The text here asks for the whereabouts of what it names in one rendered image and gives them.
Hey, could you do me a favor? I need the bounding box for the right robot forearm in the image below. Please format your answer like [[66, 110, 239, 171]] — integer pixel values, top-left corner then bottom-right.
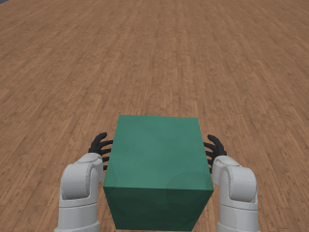
[[211, 156, 261, 232]]

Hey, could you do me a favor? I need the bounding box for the robot left hand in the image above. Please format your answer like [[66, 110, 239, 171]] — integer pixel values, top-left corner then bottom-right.
[[88, 132, 114, 171]]

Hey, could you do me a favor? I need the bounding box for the left robot forearm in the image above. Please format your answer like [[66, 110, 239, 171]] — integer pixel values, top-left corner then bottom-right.
[[53, 153, 104, 232]]

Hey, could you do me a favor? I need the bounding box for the robot right hand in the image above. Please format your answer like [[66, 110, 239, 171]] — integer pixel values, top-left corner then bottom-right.
[[203, 134, 227, 174]]

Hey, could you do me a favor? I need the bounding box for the carton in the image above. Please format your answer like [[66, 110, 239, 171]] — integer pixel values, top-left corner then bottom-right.
[[102, 114, 214, 232]]

